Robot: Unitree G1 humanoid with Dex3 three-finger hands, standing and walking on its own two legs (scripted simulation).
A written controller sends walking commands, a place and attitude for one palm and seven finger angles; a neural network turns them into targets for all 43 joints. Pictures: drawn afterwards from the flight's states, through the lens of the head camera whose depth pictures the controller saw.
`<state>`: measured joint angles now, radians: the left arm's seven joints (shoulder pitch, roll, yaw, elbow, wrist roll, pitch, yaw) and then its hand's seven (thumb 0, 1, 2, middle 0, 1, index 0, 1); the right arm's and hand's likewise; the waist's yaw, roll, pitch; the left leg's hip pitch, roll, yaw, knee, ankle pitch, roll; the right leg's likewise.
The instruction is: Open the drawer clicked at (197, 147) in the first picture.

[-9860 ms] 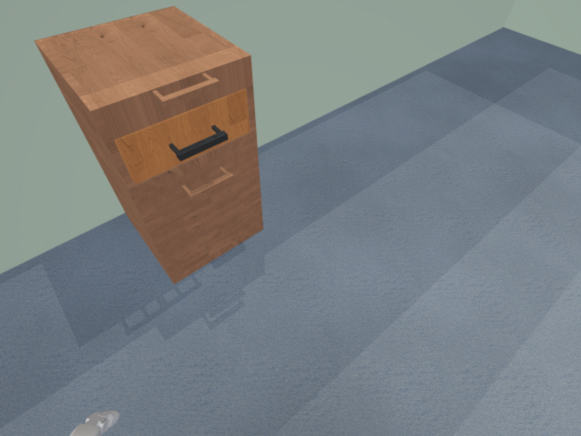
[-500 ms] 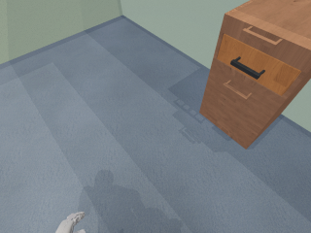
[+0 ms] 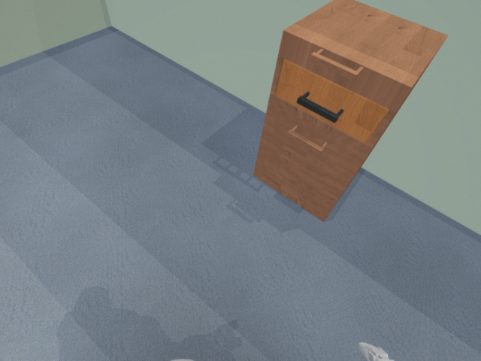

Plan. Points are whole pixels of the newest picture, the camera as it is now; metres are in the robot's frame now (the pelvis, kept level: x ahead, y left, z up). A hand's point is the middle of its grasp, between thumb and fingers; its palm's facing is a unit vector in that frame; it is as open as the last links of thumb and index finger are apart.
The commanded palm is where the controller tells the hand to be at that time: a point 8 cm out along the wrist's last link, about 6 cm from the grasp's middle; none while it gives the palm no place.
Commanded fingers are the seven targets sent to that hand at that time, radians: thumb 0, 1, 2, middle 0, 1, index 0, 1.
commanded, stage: turn to face it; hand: left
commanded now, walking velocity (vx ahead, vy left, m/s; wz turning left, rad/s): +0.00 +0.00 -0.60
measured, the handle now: (320, 106) +0.92 -0.22 -0.15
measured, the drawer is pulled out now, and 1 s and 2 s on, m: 0.00 0.00 0.00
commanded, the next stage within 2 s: take the last steps up to it in 0.88 s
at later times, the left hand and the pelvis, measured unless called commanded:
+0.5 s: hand (172, 341) +0.17 +0.13 -0.15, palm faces -0.34 -0.91 -0.26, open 7.4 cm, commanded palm none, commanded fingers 0.00 0.90 0.90 -0.20 -0.30 -0.20 -0.30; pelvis -0.02 -0.02 +0.00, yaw -19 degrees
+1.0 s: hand out of the picture +0.10 +0.13 -0.17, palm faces -0.41 -0.89 -0.19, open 7.4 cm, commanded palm none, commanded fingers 0.00 0.90 0.90 -0.20 -0.30 -0.20 -0.30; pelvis -0.02 -0.02 +0.01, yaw -28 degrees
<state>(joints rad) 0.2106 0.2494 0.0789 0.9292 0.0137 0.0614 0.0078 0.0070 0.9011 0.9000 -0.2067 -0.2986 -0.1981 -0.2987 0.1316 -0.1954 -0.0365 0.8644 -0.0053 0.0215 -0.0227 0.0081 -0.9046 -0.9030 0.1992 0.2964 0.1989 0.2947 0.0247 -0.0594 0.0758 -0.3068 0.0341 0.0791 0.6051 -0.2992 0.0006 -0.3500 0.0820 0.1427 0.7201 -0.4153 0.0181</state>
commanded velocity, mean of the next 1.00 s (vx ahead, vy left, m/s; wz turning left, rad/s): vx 0.01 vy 0.01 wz -0.40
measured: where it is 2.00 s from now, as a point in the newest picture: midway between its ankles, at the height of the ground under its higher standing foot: (249, 358)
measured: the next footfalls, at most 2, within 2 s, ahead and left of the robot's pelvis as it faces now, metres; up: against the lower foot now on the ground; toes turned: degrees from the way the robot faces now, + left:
right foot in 0.50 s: -0.03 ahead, -0.13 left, +0.00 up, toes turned -25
left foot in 1.04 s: +0.07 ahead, +0.06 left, +0.00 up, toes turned -25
